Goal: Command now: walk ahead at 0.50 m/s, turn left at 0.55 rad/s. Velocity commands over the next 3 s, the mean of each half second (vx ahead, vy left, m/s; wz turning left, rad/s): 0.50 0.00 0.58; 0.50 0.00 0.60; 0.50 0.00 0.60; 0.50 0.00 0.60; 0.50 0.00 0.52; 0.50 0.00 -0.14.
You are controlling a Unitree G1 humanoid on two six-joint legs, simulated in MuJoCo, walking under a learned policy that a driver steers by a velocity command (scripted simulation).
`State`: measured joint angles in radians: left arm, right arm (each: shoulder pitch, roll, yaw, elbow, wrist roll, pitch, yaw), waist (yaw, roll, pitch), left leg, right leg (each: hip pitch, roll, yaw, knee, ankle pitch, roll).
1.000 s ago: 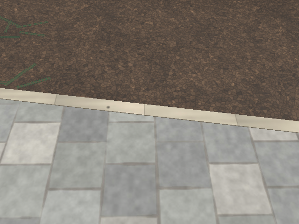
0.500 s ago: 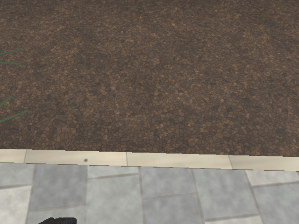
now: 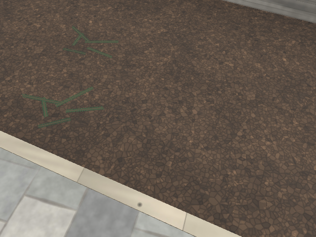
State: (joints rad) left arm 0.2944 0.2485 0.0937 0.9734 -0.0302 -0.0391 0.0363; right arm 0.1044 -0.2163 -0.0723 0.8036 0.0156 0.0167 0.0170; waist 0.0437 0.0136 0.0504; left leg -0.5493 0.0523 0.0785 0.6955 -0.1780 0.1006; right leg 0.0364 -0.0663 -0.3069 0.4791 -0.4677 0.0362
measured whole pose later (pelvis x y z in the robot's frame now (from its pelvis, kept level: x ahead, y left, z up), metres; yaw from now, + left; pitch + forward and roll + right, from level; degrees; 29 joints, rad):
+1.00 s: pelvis +0.35 +0.13 +0.00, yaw +36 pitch +0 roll -2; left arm 0.22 0.31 0.04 0.69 -0.02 -0.03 -0.02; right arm 0.18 -0.29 -0.01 0.59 0.02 0.03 0.03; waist 0.05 -0.02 0.03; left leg -0.44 -0.04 0.01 0.69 -0.23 0.09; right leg -0.32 -0.08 -0.01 1.06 -0.49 0.05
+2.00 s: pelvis +0.46 +0.59 +0.02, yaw +72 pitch +0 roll +0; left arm 0.16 0.31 0.02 0.61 -0.01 -0.08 0.00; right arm 0.26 -0.29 -0.03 0.77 0.03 -0.04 0.05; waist -0.01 -0.05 0.06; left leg -0.29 -0.13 -0.04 0.49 -0.19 0.11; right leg -0.50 -0.06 0.02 1.22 -0.38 0.02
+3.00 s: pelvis +0.46 +1.15 +0.03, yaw +80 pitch +2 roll +1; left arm 0.30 0.32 0.07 0.68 -0.03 -0.03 0.00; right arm 0.29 -0.26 -0.04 0.77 -0.02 -0.10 0.01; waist -0.03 -0.05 -0.03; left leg -0.19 -0.01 0.09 0.37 -0.23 0.03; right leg -0.64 -0.07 0.05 1.14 -0.23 0.02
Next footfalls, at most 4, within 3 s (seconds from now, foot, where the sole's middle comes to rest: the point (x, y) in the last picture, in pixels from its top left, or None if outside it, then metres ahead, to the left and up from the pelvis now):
0.02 left None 0.17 0.09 -0.76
0.50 right None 0.40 -0.06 -0.76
0.94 left None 0.40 0.25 -0.76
1.34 right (112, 207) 0.58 0.23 -0.76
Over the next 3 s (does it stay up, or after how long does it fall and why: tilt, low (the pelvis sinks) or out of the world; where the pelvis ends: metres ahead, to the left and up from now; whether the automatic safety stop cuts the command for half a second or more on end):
stays up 0.46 1.15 0.03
